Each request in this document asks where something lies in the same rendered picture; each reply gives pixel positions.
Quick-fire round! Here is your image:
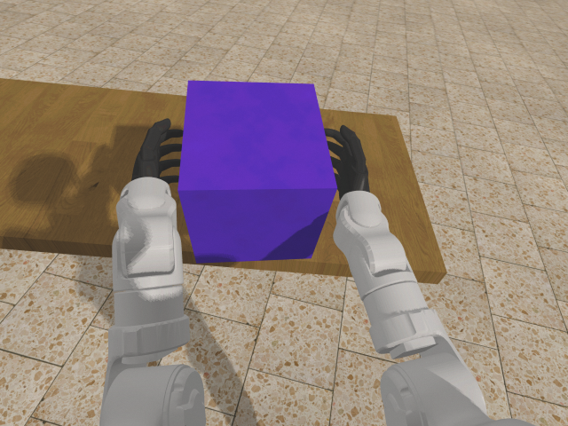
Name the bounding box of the left robot forearm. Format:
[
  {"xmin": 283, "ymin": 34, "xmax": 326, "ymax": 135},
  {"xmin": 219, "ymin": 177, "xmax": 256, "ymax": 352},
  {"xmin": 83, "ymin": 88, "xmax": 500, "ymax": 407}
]
[{"xmin": 99, "ymin": 177, "xmax": 190, "ymax": 426}]

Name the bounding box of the right robot hand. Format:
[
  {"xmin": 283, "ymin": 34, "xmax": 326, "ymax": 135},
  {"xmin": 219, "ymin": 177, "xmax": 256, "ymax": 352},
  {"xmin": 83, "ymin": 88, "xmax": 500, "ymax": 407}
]
[{"xmin": 324, "ymin": 125, "xmax": 370, "ymax": 200}]

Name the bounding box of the left robot hand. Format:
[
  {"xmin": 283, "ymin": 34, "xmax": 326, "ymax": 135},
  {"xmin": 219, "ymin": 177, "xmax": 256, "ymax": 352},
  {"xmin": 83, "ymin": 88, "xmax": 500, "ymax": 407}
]
[{"xmin": 131, "ymin": 118, "xmax": 183, "ymax": 184}]

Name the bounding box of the left robot upper arm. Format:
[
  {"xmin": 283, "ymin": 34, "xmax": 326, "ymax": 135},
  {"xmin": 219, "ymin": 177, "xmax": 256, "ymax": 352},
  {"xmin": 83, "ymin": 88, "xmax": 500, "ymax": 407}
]
[{"xmin": 101, "ymin": 364, "xmax": 206, "ymax": 426}]

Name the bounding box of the table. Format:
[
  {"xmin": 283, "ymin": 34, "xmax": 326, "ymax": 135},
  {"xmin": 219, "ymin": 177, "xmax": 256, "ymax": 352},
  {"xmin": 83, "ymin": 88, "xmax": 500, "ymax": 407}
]
[{"xmin": 0, "ymin": 78, "xmax": 447, "ymax": 284}]

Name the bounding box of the right robot forearm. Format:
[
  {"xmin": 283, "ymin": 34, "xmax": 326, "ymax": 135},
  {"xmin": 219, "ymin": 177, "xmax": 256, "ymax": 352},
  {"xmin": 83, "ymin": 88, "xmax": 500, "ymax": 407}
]
[{"xmin": 333, "ymin": 191, "xmax": 487, "ymax": 413}]

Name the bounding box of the carton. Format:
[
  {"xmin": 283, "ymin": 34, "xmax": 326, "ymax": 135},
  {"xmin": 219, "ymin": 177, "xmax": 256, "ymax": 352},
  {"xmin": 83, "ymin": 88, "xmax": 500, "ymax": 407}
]
[{"xmin": 177, "ymin": 81, "xmax": 337, "ymax": 264}]

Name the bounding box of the right robot upper arm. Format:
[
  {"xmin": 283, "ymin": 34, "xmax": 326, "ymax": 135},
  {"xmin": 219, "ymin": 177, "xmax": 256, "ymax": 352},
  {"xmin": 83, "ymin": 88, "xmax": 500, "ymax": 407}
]
[{"xmin": 380, "ymin": 352, "xmax": 535, "ymax": 426}]

